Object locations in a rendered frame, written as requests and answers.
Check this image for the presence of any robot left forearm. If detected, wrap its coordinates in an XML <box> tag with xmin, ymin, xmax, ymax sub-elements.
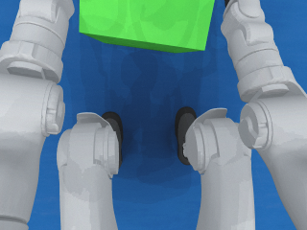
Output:
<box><xmin>0</xmin><ymin>0</ymin><xmax>75</xmax><ymax>84</ymax></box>

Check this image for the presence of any robot left upper arm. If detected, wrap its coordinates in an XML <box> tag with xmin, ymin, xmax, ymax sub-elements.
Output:
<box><xmin>0</xmin><ymin>72</ymin><xmax>65</xmax><ymax>230</ymax></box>

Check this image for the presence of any robot shin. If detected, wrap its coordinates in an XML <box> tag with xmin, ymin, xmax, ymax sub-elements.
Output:
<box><xmin>57</xmin><ymin>112</ymin><xmax>114</xmax><ymax>170</ymax></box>
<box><xmin>182</xmin><ymin>107</ymin><xmax>251</xmax><ymax>166</ymax></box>

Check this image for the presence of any robot right upper arm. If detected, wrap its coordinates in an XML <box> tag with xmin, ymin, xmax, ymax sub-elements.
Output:
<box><xmin>238</xmin><ymin>95</ymin><xmax>307</xmax><ymax>230</ymax></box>

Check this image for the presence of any robot right forearm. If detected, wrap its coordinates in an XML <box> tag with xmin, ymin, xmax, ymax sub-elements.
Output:
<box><xmin>221</xmin><ymin>0</ymin><xmax>307</xmax><ymax>104</ymax></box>

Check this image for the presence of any right robot shin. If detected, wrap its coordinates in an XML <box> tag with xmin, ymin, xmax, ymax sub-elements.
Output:
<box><xmin>182</xmin><ymin>107</ymin><xmax>251</xmax><ymax>166</ymax></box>

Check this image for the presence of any left robot shin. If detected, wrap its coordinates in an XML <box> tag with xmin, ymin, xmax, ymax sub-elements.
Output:
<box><xmin>57</xmin><ymin>112</ymin><xmax>114</xmax><ymax>170</ymax></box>

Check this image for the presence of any carton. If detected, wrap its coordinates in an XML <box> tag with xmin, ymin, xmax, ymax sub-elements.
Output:
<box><xmin>79</xmin><ymin>0</ymin><xmax>215</xmax><ymax>54</ymax></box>

